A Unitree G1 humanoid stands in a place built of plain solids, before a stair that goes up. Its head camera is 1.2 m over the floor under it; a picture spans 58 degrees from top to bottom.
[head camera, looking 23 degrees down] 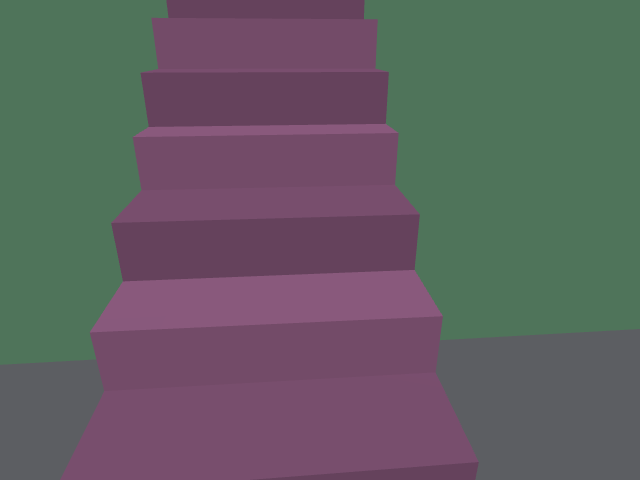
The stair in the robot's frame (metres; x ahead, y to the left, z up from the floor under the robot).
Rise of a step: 0.19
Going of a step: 0.25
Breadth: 0.89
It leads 5 degrees to the left of straight ahead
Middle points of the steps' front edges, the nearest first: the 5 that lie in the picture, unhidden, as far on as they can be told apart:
0.93 0.12 0.57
1.18 0.14 0.77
1.48 0.17 0.96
1.68 0.19 1.15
1.92 0.21 1.34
